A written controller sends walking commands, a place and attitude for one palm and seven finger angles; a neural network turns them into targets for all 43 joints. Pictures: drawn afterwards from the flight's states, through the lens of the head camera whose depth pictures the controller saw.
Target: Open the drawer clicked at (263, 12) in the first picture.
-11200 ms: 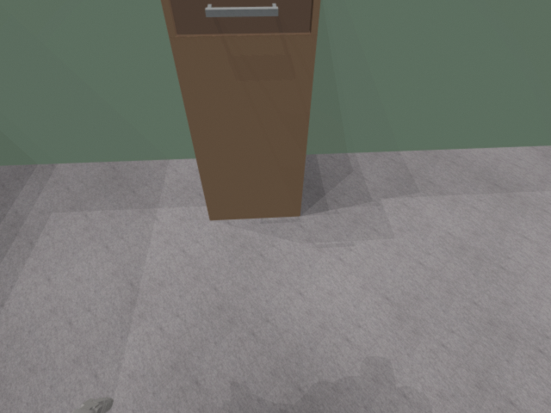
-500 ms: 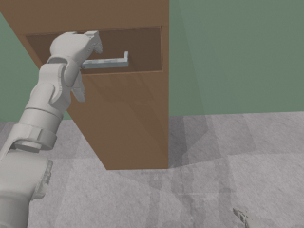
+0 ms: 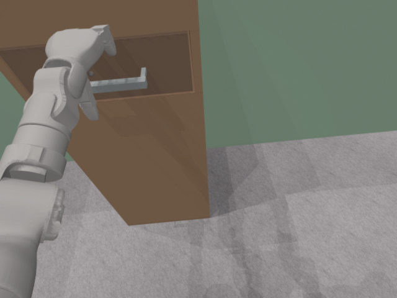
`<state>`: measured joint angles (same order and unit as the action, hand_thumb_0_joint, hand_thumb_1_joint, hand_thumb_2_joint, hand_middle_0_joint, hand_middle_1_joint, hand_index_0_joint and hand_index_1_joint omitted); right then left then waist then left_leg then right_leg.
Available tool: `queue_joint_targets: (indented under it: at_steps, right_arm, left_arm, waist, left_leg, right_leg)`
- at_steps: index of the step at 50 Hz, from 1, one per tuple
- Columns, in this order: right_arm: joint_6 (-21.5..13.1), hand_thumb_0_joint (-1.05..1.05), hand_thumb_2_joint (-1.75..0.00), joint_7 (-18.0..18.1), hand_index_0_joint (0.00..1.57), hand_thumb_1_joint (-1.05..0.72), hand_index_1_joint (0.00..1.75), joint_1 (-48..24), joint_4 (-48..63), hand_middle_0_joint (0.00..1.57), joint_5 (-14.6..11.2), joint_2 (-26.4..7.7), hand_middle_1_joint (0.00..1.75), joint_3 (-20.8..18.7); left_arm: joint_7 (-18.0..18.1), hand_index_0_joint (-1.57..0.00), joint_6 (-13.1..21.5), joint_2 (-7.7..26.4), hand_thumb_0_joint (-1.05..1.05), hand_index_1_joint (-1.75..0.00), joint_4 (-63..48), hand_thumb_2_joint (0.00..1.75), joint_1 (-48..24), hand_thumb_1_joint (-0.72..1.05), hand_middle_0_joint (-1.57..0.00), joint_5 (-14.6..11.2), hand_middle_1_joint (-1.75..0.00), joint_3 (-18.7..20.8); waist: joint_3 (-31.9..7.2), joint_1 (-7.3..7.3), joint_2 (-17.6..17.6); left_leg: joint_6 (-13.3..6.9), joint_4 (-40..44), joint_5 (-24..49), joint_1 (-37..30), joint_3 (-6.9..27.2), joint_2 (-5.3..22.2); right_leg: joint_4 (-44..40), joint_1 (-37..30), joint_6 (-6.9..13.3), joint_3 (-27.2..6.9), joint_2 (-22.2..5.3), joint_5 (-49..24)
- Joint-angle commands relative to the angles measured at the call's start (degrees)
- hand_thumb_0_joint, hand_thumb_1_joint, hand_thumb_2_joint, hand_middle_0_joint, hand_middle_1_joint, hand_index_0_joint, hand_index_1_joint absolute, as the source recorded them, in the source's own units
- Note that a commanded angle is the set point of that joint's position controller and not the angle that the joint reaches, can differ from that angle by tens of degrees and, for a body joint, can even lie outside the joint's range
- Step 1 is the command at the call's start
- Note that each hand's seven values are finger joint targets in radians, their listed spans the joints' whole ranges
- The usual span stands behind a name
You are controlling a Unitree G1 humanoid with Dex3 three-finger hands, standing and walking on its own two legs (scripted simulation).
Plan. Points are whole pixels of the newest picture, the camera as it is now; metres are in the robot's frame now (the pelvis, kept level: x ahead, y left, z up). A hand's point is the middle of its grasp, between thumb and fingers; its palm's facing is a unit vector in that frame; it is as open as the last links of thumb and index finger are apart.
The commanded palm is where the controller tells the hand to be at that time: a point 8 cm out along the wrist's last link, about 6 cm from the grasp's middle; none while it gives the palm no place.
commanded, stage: move the hooked fingers above the handle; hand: left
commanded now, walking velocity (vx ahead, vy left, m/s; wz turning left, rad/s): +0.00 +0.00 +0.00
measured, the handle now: (103, 81) +0.53 +0.22 +0.16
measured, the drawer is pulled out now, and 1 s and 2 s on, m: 0.00 0.00 0.00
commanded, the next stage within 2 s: lower the fingers behind the handle in 0.50 s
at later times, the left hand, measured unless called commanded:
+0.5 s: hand (85, 72) +0.47 +0.22 +0.22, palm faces +0.04 +0.01 -1.00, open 13.9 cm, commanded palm +0.45 +0.22 +0.27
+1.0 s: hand (91, 85) +0.48 +0.22 +0.18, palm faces +0.02 +0.01 -1.00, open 13.9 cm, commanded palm +0.46 +0.23 +0.24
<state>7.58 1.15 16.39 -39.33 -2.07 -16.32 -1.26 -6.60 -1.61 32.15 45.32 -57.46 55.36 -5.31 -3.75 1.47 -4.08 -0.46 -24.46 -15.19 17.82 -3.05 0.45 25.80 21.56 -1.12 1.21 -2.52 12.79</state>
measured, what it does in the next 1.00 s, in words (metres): stands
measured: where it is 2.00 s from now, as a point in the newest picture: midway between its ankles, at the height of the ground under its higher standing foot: outside the picture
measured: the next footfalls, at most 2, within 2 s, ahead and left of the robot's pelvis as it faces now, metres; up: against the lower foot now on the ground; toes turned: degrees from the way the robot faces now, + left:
none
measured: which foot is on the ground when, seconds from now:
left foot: down 0.00-1.00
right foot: down 0.00-1.00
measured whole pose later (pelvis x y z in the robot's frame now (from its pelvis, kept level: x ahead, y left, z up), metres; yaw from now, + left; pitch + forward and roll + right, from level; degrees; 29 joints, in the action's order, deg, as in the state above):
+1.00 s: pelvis -0.01 +0.00 +0.00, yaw +0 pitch +9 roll +0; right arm 6.6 2.2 15.5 -39.0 -2.2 -15.9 -0.9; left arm -3.1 -1.6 31.8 51.2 -57.5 57.3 -5.2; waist -4.0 2.3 -3.5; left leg -0.3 -25.7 -15.3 19.4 -3.0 0.7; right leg 26.7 23.1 -0.9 1.1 -2.3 12.7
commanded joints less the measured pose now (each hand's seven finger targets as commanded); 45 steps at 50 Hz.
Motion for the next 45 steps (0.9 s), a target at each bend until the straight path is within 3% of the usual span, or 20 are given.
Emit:
queue_joint_targets:
  at_steps: [1,2,5,7,9,10,12,15,18,20,22,24,26,29,30,33,35,36,38,45]
  right_arm:
    - [-1.7,0.0,-0.9,0.4,0.2,-0.9,0.3,-2.1,6.9,0.2,-0.6,-7.5,0.3,-2.3]
    - [-1.6,0.0,-0.9,0.6,0.2,-0.9,0.3,-2.1,6.9,0.2,-0.6,-7.5,0.3,-2.3]
    - [-1.9,0.0,-0.9,0.9,0.2,-0.9,0.3,-2.7,7.4,0.2,-0.8,-7.5,0.3,-2.0]
    - [-1.9,0.0,-0.9,1.5,0.2,-0.9,0.3,-2.4,7.0,0.2,-0.8,-7.5,0.3,-1.9]
    - [-2.0,0.0,-0.9,1.9,0.2,-0.9,0.3,-2.5,6.8,0.2,-1.2,-7.3,0.3,-1.6]
    - [-2.4,0.0,-0.9,2.1,0.2,-0.9,0.3,-2.3,6.8,0.2,-1.1,-7.3,0.3,-1.8]
    - [-2.7,0.0,-0.9,2.2,0.2,-0.9,0.3,-1.6,6.7,0.2,-0.8,-7.2,0.3,-2.0]
    - [-3.2,0.0,-0.9,1.8,0.2,-0.9,0.3,-1.7,7.0,0.2,-0.5,-6.7,0.3,-2.0]
    - [-2.6,0.0,-0.9,1.8,0.2,-0.9,0.3,-1.5,5.9,0.2,-0.6,-7.2,0.3,-1.5]
    - [-2.5,0.0,-0.9,2.0,0.2,-0.9,0.3,-2.2,6.2,0.2,-0.6,-7.7,0.3,-1.4]
    - [-2.4,0.0,-0.9,1.7,0.2,-0.9,0.3,-2.0,6.4,0.2,-0.6,-7.1,0.3,-1.4]
    - [-2.4,0.0,-0.9,1.5,0.2,-0.9,0.3,-1.6,6.9,0.2,-0.5,-7.2,0.3,-1.7]
    - [-2.3,0.0,-0.9,1.6,0.2,-0.9,0.3,-1.8,7.0,0.2,-0.6,-7.3,0.3,-1.8]
    - [-2.3,0.0,-0.9,1.7,0.2,-0.9,0.3,-1.7,7.4,0.2,-0.7,-7.2,0.3,-1.9]
    - [-2.4,0.0,-0.9,1.6,0.2,-0.9,0.3,-2.0,7.6,0.2,-0.8,-7.2,0.3,-1.9]
    - [-2.3,0.0,-0.9,1.7,0.2,-0.9,0.3,-0.9,6.6,0.2,-0.8,-7.4,0.3,-1.9]
    - [-2.6,0.0,-0.9,1.7,0.2,-0.9,0.3,-0.8,6.6,0.2,-0.6,-7.3,0.3,-2.0]
    - [-2.6,0.0,-0.9,1.6,0.2,-0.9,0.3,-0.5,6.3,0.2,-0.5,-7.3,0.3,-2.2]
    - [-2.6,0.0,-0.9,1.5,0.2,-0.9,0.3,-0.2,6.3,0.2,-0.3,-7.0,0.3,-2.2]
    - [-2.5,0.0,-0.9,1.5,0.2,-0.9,0.3,-0.3,6.0,0.2,-0.2,-7.6,0.3,-2.2]
  left_arm:
    - [2.1,-0.3,-1.4,16.1,0.0,-1.2,-11.4,0.3,-28.8,-0.5,-0.3,0.2,-1.2,5.4]
    - [2.1,-0.3,-1.8,17.0,0.0,-1.2,-10.5,0.3,-28.1,-0.5,-0.3,0.5,-1.2,6.2]
    - [1.1,-0.3,-1.7,14.3,0.0,-1.2,-12.1,0.3,-30.1,-0.5,-0.3,0.1,-1.2,3.3]
    - [0.8,-0.3,-1.8,16.8,0.0,-1.2,-8.7,0.3,-28.3,-0.5,-0.3,0.3,-1.2,5.2]
    - [0.4,-0.3,-1.1,13.4,0.0,-1.2,-8.2,0.3,-31.7,-0.5,-0.3,0.3,-1.2,1.5]
    - [0.2,-0.3,-0.3,12.2,0.0,-1.2,-9.0,0.3,-33.7,-0.5,-0.3,0.0,-1.2,0.6]
    - [0.7,-0.3,0.8,15.8,0.0,-1.2,-10.2,0.3,-34.7,-0.5,-0.3,0.4,-1.2,3.4]
    - [1.1,-0.3,2.0,12.8,0.0,-1.2,-12.4,0.3,-36.3,-0.5,-0.3,-0.3,-1.2,1.7]
    - [1.9,-0.3,0.4,14.2,0.0,-1.2,-4.5,0.3,-33.5,-0.5,-0.3,-0.2,-1.2,3.2]
    - [2.3,-0.3,0.1,16.7,0.0,-1.2,-4.1,0.3,-33.6,-0.5,-0.3,0.5,-1.2,5.1]
    - [2.4,-0.3,-0.6,14.2,0.0,-1.2,-3.7,0.3,-33.9,-0.5,-0.3,1.7,-1.2,2.7]
    - [2.1,-0.3,-0.6,14.2,0.0,-1.2,-5.8,0.3,-34.2,-0.5,-0.3,1.7,-1.2,2.8]
    - [1.4,-0.3,-0.4,14.5,0.0,-1.2,-5.2,0.3,-33.1,-0.5,-0.3,1.1,-1.2,3.1]
    - [0.9,-0.3,0.5,14.3,0.0,-1.2,-7.8,0.3,-32.6,-0.5,-0.3,0.9,-1.2,3.0]
    - [0.6,-0.3,0.9,12.3,0.0,-1.2,-9.0,0.3,-33.6,-0.5,-0.3,0.5,-1.2,1.3]
    - [1.2,-0.3,0.9,13.1,0.0,-1.2,-6.4,0.3,-31.4,-0.5,-0.3,0.4,-1.2,2.6]
    - [1.9,-0.3,1.6,12.3,0.0,-1.2,-7.8,0.3,-32.7,-0.5,-0.3,0.2,-1.2,2.3]
    - [2.5,-0.3,1.7,14.4,0.0,-1.2,-8.0,0.3,-32.5,-0.5,-0.3,0.7,-1.2,4.0]
    - [3.7,-0.3,1.8,15.0,0.0,-1.2,-8.3,0.3,-31.4,-0.5,-0.3,1.1,-1.2,5.0]
    - [6.2,-0.3,0.1,16.9,0.0,-1.2,-4.5,0.3,-30.5,-0.5,-0.3,2.3,-1.2,6.6]
  waist:
    - [-23.5,-0.69,4.0]
    - [-22.9,-0.74,4.4]
    - [-22.8,0.24,4.5]
    - [-21.2,-0.07,5.8]
    - [-18.5,1.34,5.0]
    - [-19.5,1.85,5.1]
    - [-22.9,1.18,3.1]
    - [-24.4,1.15,1.3]
    - [-19.1,1.06,4.6]
    - [-20.8,0.32,4.6]
    - [-21.5,0.6,4.4]
    - [-23.7,0.38,3.7]
    - [-22.7,0.56,5.0]
    - [-22.6,0.4,3.7]
    - [-22.3,0.91,4.1]
    - [-20.0,0.9,5.3]
    - [-21.5,0.81,4.3]
    - [-22.1,0.49,3.3]
    - [-24.2,-0.07,3.5]
    - [-23.5,0.46,5.0]
  left_leg:
    - [-1.8,-0.1,27.1,-7.1,0.5,-1.2]
    - [-1.9,-0.1,26.2,-7.0,0.4,-1.3]
    - [-1.9,0.0,24.9,-7.8,0.6,-1.4]
    - [-2.1,0.4,21.7,-6.6,0.6,-1.6]
    - [-1.9,0.8,19.3,-6.2,0.8,-1.6]
    - [-2.0,0.6,19.8,-7.3,0.8,-1.6]
    - [-1.9,0.0,20.9,-8.5,1.1,-1.8]
    - [-1.5,-0.7,25.0,-10.3,1.5,-1.7]
    - [-1.4,0.3,20.8,-6.1,1.1,-1.7]
    - [-1.3,0.6,21.5,-5.5,0.8,-1.8]
    - [-1.4,0.2,22.8,-6.1,0.8,-1.4]
    - [-1.5,-0.1,24.1,-7.4,0.9,-1.3]
    - [-1.7,0.0,22.4,-6.9,0.9,-1.4]
    - [-1.7,0.0,23.0,-7.4,1.1,-1.4]
    - [-1.7,0.0,22.9,-7.6,1.2,-1.6]
    - [-1.6,0.3,21.4,-6.7,1.3,-1.5]
    - [-1.6,0.1,22.6,-7.3,1.3,-1.5]
    - [-1.5,-0.1,22.4,-7.2,1.3,-1.4]
    - [-1.6,-0.4,24.1,-7.2,1.0,-1.4]
    - [-1.7,-0.6,23.3,-4.6,0.4,-1.4]
  right_leg:
    - [0.4,-14.7,2.9,0.4,2.7,-21.7]
    - [0.4,-14.7,2.9,0.4,2.7,-21.1]
    - [-0.3,-14.1,3.0,0.4,2.6,-19.6]
    - [-0.5,-13.7,2.8,0.3,2.5,-18.0]
    - [-1.0,-11.2,2.7,0.6,2.5,-15.6]
    - [-1.4,-11.3,2.8,0.3,2.5,-15.7]
    - [-0.6,-12.0,2.9,0.1,2.6,-16.4]
    - [-0.3,-11.6,3.2,0.3,2.7,-17.7]
    - [-0.7,-10.8,2.9,0.7,2.6,-16.2]
    - [-0.6,-12.6,3.0,0.5,2.5,-16.8]
    - [0.1,-11.9,3.0,0.5,2.5,-17.4]
    - [0.4,-12.6,3.0,0.3,2.5,-18.4]
    - [-0.1,-12.6,2.9,0.1,2.5,-17.7]
    - [-0.1,-12.2,3.0,0.3,2.6,-17.5]
    - [-0.4,-11.9,3.0,0.4,2.7,-17.0]
    - [-0.5,-10.3,2.9,0.6,2.9,-15.9]
    - [-0.5,-10.9,3.1,0.5,3.0,-16.1]
    - [-0.2,-10.9,3.1,0.3,3.0,-16.2]
    - [0.4,-12.4,3.0,0.4,3.0,-18.0]
    - [0.6,-13.6,2.9,0.3,2.9,-18.8]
